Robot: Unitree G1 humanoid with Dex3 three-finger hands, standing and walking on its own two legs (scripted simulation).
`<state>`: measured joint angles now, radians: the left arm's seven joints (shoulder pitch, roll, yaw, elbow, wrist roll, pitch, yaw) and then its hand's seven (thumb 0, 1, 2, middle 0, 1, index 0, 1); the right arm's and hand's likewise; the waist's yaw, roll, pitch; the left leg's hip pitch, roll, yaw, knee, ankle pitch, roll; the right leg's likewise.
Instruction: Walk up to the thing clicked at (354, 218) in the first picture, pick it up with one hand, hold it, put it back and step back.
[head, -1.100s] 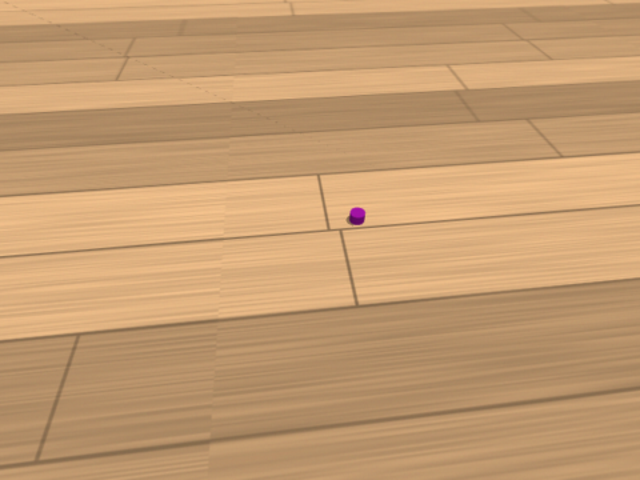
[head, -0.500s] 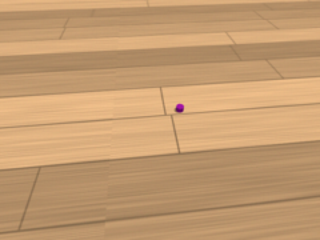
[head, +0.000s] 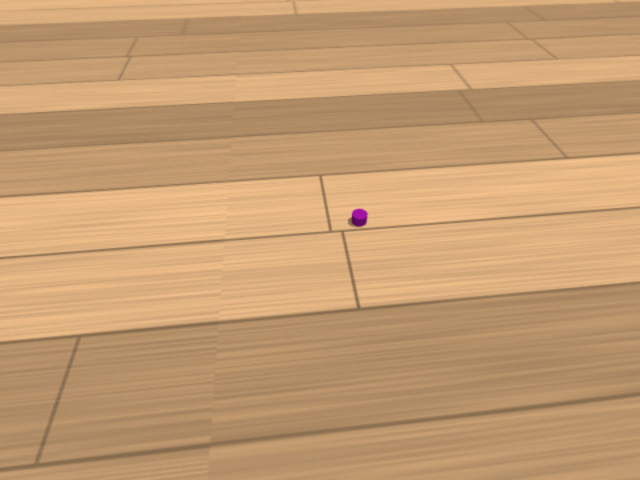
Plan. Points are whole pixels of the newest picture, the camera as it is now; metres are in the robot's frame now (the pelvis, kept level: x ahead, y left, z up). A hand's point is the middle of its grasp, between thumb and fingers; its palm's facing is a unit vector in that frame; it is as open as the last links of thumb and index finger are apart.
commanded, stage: stand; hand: left
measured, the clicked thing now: (359, 217) +1.34 -0.16 -0.76
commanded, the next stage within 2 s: walk up in 0.02 s
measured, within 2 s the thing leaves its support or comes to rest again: neither
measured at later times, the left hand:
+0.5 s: hand (221, 455) +0.20 +0.16 -0.15, palm faces -0.15 -0.91 -0.39, open 7.3 cm
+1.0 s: hand (279, 285) +0.51 +0.10 -0.15, palm faces -0.35 -0.87 -0.35, open 7.3 cm
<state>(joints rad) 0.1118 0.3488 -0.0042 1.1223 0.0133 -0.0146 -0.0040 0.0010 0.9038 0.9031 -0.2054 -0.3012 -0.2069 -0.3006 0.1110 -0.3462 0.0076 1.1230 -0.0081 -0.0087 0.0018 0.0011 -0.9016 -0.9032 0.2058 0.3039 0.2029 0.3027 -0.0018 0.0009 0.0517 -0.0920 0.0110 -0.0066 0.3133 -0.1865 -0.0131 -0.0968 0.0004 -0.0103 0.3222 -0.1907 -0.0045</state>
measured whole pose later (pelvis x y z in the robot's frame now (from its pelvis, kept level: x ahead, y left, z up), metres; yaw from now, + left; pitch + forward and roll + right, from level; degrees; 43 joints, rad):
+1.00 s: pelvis +0.34 -0.14 -0.01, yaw -18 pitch -3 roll +0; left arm 0.28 0.46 0.06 0.85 -0.01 -0.06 -0.05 0.00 0.91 0.90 -0.20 -0.30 -0.21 -0.30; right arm 0.32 -0.38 -0.05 0.83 -0.01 -0.10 0.05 0.00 -0.90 -0.90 0.21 0.30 0.21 0.30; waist -0.04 -0.06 0.08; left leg -0.18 0.07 0.12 0.50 -0.27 0.01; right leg -0.47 -0.01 0.07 1.06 -0.35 -0.03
